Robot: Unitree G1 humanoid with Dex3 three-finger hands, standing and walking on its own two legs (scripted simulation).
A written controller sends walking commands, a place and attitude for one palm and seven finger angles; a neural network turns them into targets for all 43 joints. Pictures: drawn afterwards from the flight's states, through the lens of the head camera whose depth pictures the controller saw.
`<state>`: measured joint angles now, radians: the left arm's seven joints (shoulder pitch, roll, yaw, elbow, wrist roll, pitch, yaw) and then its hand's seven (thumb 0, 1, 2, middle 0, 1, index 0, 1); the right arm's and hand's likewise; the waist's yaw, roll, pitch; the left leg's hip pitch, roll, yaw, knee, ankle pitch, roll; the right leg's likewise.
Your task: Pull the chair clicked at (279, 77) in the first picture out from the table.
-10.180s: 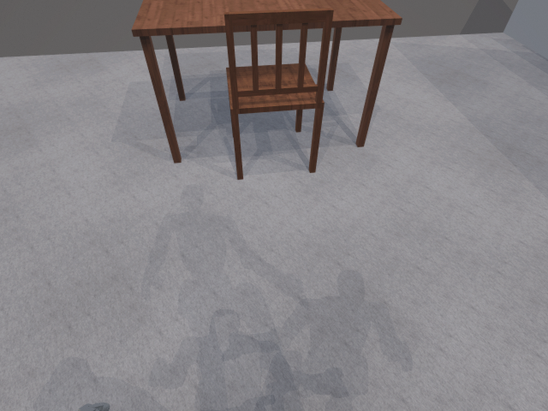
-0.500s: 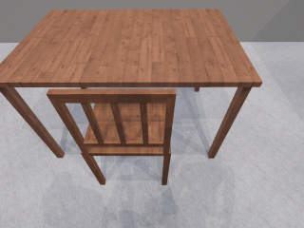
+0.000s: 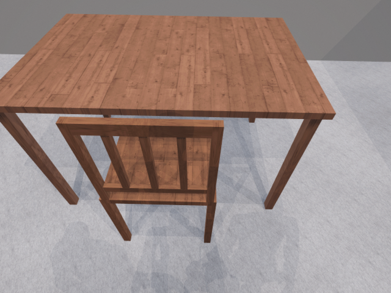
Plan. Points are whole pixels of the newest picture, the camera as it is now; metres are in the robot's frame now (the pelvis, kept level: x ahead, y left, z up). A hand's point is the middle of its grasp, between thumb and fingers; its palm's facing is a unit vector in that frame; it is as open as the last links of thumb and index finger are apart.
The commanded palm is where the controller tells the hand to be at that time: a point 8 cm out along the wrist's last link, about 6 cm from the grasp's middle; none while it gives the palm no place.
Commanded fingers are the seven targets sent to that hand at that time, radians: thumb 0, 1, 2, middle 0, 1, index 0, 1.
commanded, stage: look again from close up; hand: left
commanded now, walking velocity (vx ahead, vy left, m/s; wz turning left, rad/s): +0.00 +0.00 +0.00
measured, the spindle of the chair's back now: (150, 163) +0.49 +0.18 -0.11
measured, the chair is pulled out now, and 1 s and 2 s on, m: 0.00 0.00 0.00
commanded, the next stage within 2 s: shuffle to correct the standing spot in 0.28 s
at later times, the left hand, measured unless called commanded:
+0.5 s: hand out of the picture +0.00 +0.17 -0.18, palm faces +0.04 -0.98 -0.18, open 7.4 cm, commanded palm none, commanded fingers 0.00 0.90 0.90 -0.20 -0.30 -0.20 -0.30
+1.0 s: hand out of the picture +0.04 +0.17 -0.18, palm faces +0.08 -0.98 -0.19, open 7.3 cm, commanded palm none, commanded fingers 0.00 0.90 0.90 -0.20 -0.30 -0.20 -0.30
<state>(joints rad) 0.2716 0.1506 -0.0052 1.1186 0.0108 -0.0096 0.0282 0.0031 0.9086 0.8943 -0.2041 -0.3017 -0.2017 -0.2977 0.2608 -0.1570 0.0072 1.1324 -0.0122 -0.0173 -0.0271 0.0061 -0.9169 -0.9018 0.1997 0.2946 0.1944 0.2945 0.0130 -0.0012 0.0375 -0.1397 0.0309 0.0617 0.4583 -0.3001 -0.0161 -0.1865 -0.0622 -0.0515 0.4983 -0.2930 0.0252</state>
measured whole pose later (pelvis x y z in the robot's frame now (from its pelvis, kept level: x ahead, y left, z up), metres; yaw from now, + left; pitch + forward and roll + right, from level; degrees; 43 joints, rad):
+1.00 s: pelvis +0.05 +0.00 +0.00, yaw +1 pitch +0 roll +1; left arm 0.28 0.13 0.03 1.11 0.01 0.00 0.05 0.01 0.92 0.89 -0.21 -0.30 -0.20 -0.30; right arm 0.25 -0.15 -0.02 1.12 -0.01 -0.02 -0.06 0.01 -0.93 -0.90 0.20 0.29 0.20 0.29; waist 0.02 -0.01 0.05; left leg -0.10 0.04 0.07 0.50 -0.32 -0.01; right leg -0.16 -0.07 -0.07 0.58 -0.32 0.01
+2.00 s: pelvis +0.00 +0.01 +0.00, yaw +0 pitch -1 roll +1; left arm 0.28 0.14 -0.01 1.12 0.01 -0.01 0.03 0.00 0.90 0.89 -0.20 -0.30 -0.20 -0.30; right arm 0.28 -0.15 0.01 1.13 -0.01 -0.01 -0.02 0.00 -0.91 -0.90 0.20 0.29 0.19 0.29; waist 0.01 0.01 0.05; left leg -0.15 0.02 0.09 0.47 -0.30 0.00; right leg -0.19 -0.08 -0.05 0.50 -0.29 0.04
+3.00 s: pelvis -0.04 -0.02 -0.10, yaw +1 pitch +15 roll +2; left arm 0.35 0.17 0.16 0.14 -0.26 -0.56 -0.34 0.00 0.66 0.79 -0.18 -0.26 -0.18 -0.26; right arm 0.13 -0.30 -0.11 0.56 0.01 -0.30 0.04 0.01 -0.91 -0.90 0.20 0.29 0.19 0.29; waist 0.01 -0.05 -0.14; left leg -0.89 0.06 0.03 1.17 -0.54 -0.04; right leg -0.92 -0.07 -0.04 1.20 -0.55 -0.01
